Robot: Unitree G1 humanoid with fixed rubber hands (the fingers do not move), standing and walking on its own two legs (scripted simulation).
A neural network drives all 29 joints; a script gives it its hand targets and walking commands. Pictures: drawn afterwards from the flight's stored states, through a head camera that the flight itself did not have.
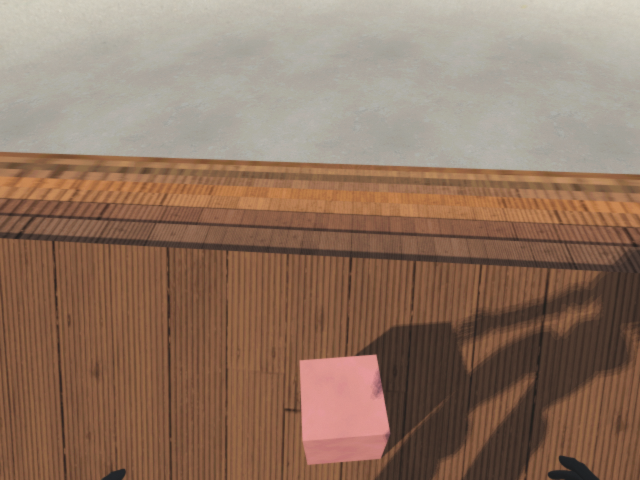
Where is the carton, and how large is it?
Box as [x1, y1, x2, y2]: [300, 355, 389, 464]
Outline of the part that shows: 376,355 300,360 302,440 307,464 380,458 389,435 389,429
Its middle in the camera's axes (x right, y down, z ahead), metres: +0.06 +0.49 +1.08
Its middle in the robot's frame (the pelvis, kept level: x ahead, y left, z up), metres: +0.41 -0.02 -0.66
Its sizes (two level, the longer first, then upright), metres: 0.210 0.200 0.250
